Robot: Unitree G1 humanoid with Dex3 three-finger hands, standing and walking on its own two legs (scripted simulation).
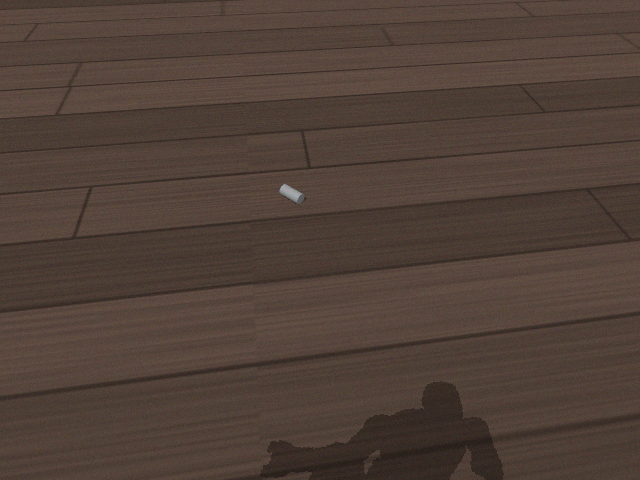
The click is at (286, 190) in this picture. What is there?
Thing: lying can
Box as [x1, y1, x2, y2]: [279, 184, 304, 203]
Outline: 283,184 280,188 280,193 293,201 300,203 304,195 288,185
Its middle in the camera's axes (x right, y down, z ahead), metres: -0.12 -0.20 +1.79
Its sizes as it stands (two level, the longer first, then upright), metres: 0.106 0.052 0.052
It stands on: the floor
